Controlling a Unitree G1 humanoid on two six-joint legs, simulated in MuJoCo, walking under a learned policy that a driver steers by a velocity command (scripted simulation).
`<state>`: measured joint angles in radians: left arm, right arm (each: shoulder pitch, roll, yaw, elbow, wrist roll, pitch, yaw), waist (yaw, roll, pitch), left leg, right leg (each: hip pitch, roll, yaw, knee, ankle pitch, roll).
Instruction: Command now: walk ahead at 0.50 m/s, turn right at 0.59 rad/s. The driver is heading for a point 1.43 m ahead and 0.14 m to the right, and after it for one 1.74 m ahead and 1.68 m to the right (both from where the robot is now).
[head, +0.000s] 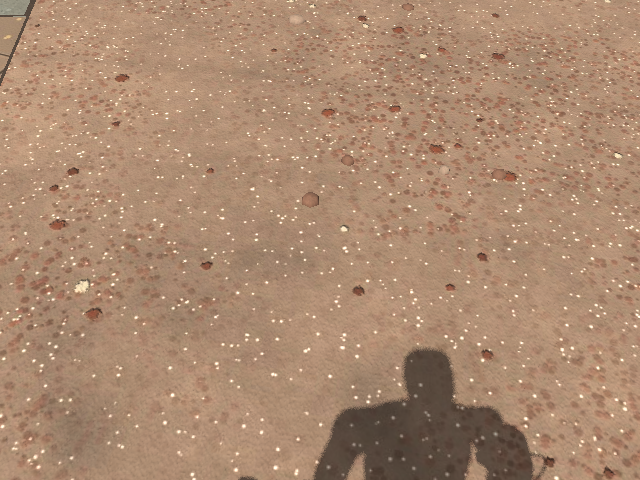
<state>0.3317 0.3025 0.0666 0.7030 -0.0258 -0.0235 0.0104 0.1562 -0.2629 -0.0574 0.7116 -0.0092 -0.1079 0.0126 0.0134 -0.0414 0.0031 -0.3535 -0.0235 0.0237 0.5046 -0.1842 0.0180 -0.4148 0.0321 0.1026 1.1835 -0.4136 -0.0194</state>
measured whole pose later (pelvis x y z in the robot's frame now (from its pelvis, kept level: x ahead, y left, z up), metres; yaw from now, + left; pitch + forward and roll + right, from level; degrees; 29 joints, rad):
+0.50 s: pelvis +0.23 -0.07 -0.01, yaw -18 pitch +2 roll +1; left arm 0.12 0.31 0.07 0.58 -0.01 -0.02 -0.03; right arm 0.20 -0.32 -0.05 0.78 0.01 -0.06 -0.01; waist -0.03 0.01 0.09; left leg -0.40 0.04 -0.02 1.25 -0.51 -0.05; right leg -0.48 0.06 0.00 0.57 -0.13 -0.08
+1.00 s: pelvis +0.34 -0.07 +0.00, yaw -23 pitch +0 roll +0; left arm 0.19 0.24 0.02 0.73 0.02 0.02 0.00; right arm 0.17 -0.24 -0.02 0.77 -0.02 -0.02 0.00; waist 0.00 -0.02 0.01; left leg -0.30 0.02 -0.02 0.55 -0.26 -0.02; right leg -0.27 0.07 0.09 0.55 -0.28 -0.02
